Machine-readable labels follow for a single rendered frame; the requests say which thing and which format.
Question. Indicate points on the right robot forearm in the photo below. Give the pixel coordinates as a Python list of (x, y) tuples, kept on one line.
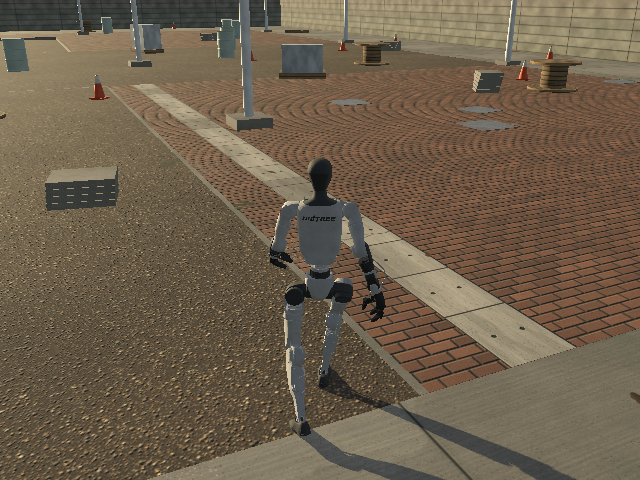
[(369, 272)]

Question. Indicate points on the robot left upper arm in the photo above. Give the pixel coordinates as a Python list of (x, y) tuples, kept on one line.
[(288, 211)]

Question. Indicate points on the robot right upper arm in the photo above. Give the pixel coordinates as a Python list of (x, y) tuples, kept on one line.
[(355, 224)]

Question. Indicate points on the right robot shin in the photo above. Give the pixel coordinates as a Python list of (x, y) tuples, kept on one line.
[(329, 345)]

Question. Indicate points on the humanoid robot head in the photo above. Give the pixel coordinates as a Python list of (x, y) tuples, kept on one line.
[(320, 174)]

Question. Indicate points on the left robot hand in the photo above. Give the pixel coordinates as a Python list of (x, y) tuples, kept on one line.
[(284, 257)]

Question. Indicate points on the left robot forearm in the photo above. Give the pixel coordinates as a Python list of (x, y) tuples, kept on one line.
[(273, 254)]

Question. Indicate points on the right robot hand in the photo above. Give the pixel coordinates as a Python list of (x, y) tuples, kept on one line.
[(380, 305)]

